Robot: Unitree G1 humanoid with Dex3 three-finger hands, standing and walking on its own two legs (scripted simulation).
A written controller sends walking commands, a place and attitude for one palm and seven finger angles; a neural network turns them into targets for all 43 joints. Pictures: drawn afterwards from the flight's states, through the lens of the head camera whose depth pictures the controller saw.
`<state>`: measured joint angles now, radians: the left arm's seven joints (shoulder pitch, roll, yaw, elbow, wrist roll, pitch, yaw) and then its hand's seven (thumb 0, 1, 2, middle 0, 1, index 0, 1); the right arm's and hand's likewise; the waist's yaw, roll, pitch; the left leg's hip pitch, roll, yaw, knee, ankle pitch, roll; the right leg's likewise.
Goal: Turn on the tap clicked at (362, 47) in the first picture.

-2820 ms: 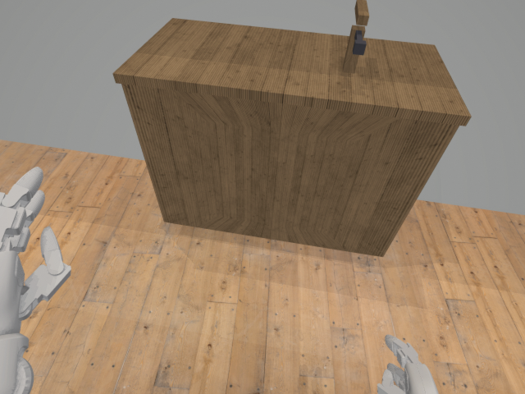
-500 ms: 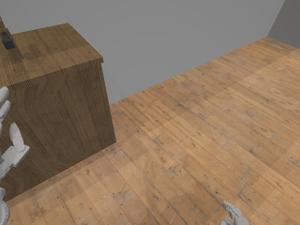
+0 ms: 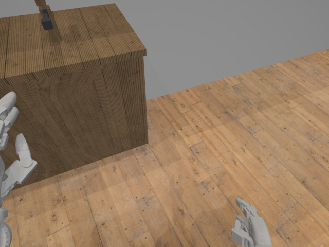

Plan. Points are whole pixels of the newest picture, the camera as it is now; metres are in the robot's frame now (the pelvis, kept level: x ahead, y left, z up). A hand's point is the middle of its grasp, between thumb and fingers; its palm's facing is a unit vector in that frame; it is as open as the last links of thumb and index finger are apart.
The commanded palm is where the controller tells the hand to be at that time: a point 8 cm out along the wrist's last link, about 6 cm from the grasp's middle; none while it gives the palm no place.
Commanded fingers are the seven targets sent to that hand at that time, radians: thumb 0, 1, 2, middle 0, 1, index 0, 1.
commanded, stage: take the last steps up to it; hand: left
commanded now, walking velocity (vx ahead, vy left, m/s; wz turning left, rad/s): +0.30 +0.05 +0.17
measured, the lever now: (47, 24) +0.73 +0.45 +0.15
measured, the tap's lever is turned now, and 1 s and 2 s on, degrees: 0 0 0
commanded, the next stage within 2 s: come to a stop and stand still in 1.82 s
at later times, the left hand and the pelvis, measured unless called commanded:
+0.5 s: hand (22, 166) +0.21 +0.25 +0.18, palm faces +0.52 -0.77 -0.37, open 7.4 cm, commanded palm +0.16 +0.28 +0.18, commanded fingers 0.00 0.90 0.90 -0.20 -0.30 -0.20 -0.30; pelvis +0.02 -0.01 -0.01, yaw +5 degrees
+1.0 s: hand (46, 129) +0.29 +0.25 +0.17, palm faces +0.51 -0.76 -0.40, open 7.4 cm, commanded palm +0.23 +0.28 +0.18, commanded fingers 0.00 0.90 0.90 -0.20 -0.30 -0.20 -0.30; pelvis +0.10 -0.01 +0.00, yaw +7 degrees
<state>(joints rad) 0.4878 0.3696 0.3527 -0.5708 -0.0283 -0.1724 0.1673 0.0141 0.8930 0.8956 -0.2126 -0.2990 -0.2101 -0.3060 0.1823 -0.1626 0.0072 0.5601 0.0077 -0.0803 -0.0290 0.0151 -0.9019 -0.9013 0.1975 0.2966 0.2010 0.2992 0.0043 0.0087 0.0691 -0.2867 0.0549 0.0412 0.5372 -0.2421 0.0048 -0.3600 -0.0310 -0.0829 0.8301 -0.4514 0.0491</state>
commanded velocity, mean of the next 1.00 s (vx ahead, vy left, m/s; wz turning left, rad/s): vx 0.30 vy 0.06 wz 0.08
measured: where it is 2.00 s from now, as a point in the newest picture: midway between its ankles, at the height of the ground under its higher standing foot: (158, 222)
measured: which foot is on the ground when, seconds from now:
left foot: down 0.00-0.12, up 0.14-0.46, down 0.48-0.76, up 0.78-1.00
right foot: up 0.00-0.08, down 0.10-0.48, up 0.50-0.74, down 0.76-1.00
